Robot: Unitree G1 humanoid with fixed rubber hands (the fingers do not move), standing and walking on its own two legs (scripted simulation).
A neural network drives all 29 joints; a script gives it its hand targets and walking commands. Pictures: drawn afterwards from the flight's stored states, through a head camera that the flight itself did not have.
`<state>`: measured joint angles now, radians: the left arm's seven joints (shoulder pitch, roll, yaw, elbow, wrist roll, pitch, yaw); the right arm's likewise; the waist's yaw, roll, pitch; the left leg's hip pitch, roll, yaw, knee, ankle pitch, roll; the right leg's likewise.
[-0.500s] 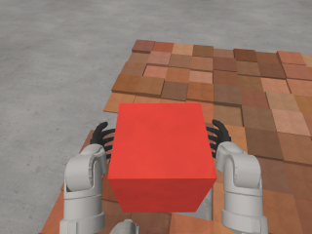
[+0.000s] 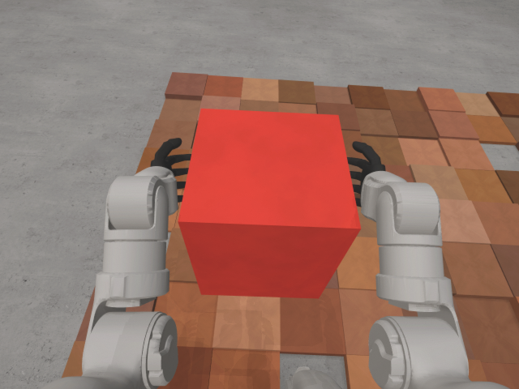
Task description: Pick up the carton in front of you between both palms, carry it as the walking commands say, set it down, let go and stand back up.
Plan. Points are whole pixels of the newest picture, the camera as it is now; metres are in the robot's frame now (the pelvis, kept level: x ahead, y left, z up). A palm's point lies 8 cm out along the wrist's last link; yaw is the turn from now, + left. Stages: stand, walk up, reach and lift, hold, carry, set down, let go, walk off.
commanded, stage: carry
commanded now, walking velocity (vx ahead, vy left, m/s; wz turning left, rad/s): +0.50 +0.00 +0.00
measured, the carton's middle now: (264, 211) +0.38 -0.02 +0.04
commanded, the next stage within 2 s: none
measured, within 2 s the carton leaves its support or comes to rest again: neither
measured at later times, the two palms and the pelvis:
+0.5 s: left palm (152, 54) +0.66 +0.17 +0.15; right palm (309, 46) +0.68 -0.12 +0.16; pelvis +0.28 -0.01 -0.01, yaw +2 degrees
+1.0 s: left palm (184, 39) +0.71 +0.12 +0.15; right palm (332, 35) +0.72 -0.18 +0.16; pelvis +0.36 -0.04 +0.02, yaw +1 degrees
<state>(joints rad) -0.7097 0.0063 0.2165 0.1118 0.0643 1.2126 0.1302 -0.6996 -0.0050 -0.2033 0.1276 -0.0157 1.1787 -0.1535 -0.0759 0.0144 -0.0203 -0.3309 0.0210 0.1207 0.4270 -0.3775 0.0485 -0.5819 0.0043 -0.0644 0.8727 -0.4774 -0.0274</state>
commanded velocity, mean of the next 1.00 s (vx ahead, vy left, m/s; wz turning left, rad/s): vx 0.05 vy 0.00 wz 0.00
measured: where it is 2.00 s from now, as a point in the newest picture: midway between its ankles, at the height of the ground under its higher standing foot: (261, 329)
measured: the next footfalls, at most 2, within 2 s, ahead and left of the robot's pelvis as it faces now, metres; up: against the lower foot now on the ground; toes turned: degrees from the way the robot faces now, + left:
right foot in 0.06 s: +0.14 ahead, -0.12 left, +0.02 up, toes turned -3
left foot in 0.42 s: +0.45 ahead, +0.05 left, +0.03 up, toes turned +5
